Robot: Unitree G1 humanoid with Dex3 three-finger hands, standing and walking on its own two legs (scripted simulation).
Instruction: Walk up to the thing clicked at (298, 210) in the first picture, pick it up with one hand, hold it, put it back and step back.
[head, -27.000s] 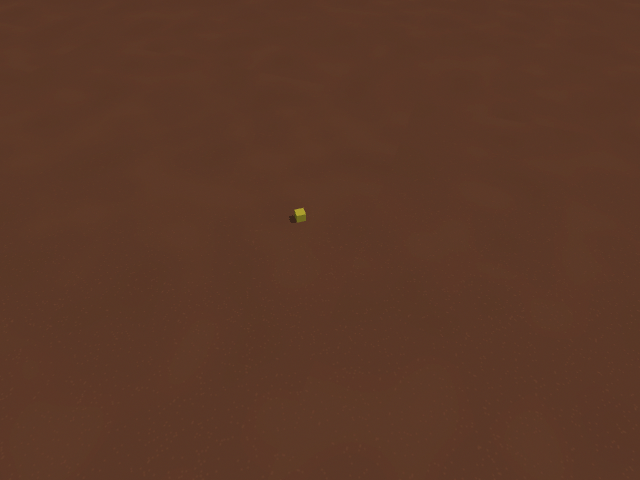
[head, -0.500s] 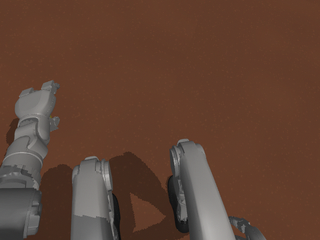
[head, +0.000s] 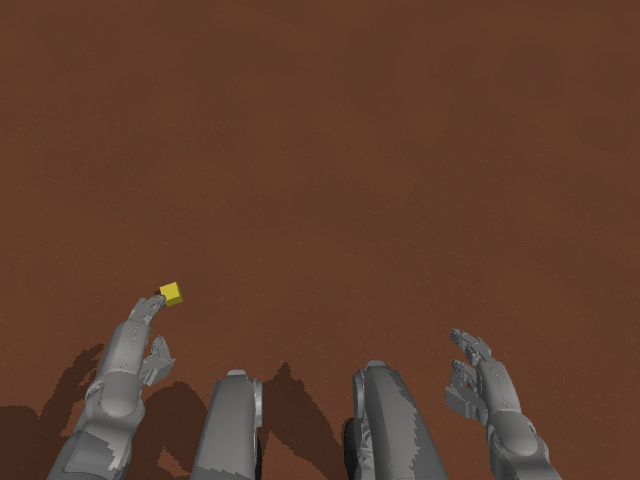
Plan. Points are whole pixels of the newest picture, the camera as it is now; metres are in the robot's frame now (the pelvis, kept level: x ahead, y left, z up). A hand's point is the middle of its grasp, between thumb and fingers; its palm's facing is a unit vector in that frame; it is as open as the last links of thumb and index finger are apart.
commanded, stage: home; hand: left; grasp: from above
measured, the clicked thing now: (171, 294) +0.54 +0.33 -0.56
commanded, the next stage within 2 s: none
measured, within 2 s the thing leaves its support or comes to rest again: neither
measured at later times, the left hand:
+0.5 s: hand (108, 371) +0.24 +0.18 +0.09, palm faces +0.08 -0.97 -0.21, open 7.4 cm
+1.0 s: hand (108, 383) +0.23 +0.18 +0.09, palm faces +0.08 -0.98 -0.20, open 7.4 cm
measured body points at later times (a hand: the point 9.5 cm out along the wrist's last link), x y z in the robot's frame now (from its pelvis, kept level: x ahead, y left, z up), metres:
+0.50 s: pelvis +0.07 +0.00 +0.13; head +0.09 +0.00 +0.58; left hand +0.23 +0.23 +0.11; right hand +0.22 -0.24 +0.06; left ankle +0.06 +0.12 -0.54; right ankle +0.08 -0.14 -0.54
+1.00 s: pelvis +0.07 +0.00 +0.14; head +0.09 +0.00 +0.59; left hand +0.22 +0.23 +0.11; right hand +0.24 -0.24 +0.07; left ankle +0.06 +0.12 -0.54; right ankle +0.08 -0.14 -0.54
